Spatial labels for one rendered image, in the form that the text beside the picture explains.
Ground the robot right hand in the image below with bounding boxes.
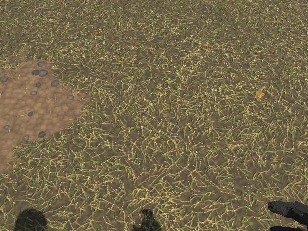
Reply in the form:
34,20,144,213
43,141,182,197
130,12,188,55
268,201,308,231

